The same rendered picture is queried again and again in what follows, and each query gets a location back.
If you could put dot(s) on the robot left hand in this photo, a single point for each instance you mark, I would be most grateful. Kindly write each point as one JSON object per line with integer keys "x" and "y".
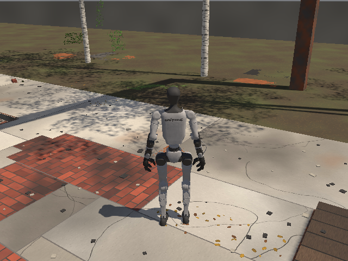
{"x": 146, "y": 164}

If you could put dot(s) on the left robot shin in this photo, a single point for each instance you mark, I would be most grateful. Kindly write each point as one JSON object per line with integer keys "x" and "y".
{"x": 162, "y": 201}

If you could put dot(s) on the robot right forearm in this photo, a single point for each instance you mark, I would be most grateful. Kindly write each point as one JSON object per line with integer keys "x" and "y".
{"x": 198, "y": 147}

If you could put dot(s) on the robot shin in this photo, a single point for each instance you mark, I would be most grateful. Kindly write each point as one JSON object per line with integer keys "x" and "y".
{"x": 186, "y": 199}
{"x": 162, "y": 201}

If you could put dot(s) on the robot left forearm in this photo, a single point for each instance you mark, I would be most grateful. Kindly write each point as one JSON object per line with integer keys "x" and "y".
{"x": 149, "y": 147}

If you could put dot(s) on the right robot shin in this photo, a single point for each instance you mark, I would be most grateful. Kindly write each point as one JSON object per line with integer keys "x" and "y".
{"x": 186, "y": 199}

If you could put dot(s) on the robot left upper arm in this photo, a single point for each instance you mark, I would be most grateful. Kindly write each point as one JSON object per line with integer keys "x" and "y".
{"x": 154, "y": 124}

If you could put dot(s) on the robot right hand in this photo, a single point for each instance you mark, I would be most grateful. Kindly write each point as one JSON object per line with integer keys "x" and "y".
{"x": 201, "y": 164}

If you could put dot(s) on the robot right upper arm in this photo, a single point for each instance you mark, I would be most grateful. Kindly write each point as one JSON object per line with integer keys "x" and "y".
{"x": 193, "y": 124}

